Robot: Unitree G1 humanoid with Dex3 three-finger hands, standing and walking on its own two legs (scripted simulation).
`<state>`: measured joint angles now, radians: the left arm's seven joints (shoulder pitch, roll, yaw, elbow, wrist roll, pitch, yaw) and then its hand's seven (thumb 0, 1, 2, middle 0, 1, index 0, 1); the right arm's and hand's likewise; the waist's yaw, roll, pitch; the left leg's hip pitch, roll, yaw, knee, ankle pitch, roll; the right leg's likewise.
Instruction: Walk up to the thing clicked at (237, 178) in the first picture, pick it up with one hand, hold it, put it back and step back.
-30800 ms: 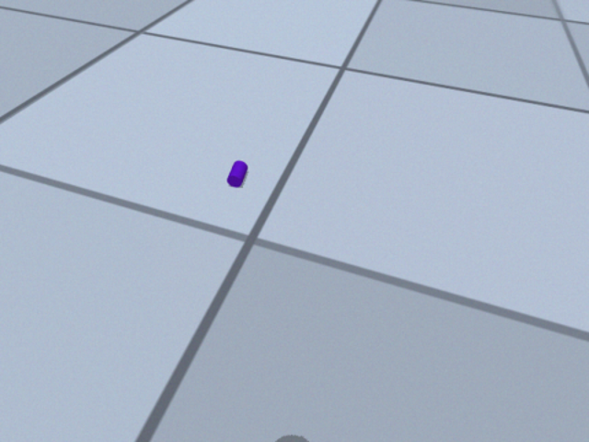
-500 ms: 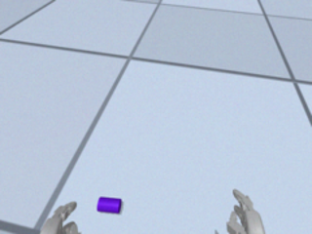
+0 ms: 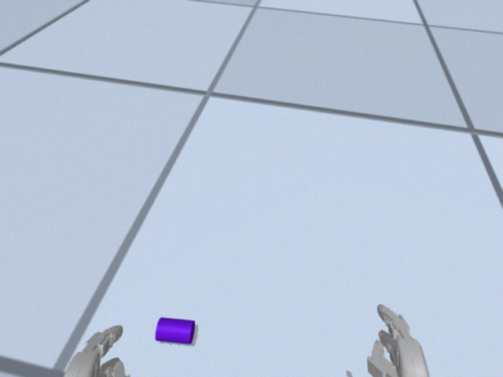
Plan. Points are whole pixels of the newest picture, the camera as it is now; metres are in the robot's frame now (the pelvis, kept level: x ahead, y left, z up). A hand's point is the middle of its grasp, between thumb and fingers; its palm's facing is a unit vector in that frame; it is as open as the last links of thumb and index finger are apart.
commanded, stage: home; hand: left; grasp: from above
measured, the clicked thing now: (175, 330) +0.42 +0.23 -0.68
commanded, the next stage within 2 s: stand in 0.20 s
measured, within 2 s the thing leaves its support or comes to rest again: neither
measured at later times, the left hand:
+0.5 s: hand out of the picture +0.13 +0.23 -0.10, palm faces +0.01 -0.94 -0.33, open 7.4 cm
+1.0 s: hand out of the picture +0.04 +0.24 -0.11, palm faces +0.05 -0.95 -0.31, open 7.4 cm
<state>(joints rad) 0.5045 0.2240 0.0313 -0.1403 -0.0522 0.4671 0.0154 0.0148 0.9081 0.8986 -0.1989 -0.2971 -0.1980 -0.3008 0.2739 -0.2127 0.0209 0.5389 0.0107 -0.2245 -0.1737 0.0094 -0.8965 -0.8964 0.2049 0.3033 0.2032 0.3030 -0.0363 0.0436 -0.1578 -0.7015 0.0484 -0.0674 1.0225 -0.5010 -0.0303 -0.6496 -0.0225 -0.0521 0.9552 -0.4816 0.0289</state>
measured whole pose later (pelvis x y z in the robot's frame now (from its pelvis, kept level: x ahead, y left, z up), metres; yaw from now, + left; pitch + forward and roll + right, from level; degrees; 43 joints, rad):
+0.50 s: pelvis -0.02 +0.00 +0.02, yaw +0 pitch +2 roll +0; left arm 0.23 0.30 0.03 0.52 0.05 0.11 0.03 0.01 0.91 0.90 -0.20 -0.30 -0.20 -0.30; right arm 0.17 -0.27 -0.02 0.80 -0.06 -0.05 -0.01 0.01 -0.90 -0.90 0.21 0.30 0.21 0.30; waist 0.03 -0.02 0.03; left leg -0.47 0.01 -0.02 0.86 -0.42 -0.01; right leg -0.46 -0.06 -0.01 0.86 -0.43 0.03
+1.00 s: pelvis +0.00 +0.01 +0.06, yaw +0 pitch -3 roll +0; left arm 0.20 0.28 0.04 1.06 0.03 0.02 0.03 0.01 0.91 0.90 -0.20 -0.30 -0.20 -0.30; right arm 0.17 -0.27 -0.04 1.05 -0.03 0.00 -0.02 0.00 -0.90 -0.90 0.20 0.30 0.20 0.30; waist 0.02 0.01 0.06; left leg -0.18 0.01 -0.02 0.50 -0.26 -0.01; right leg -0.15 -0.06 -0.03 0.47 -0.26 0.05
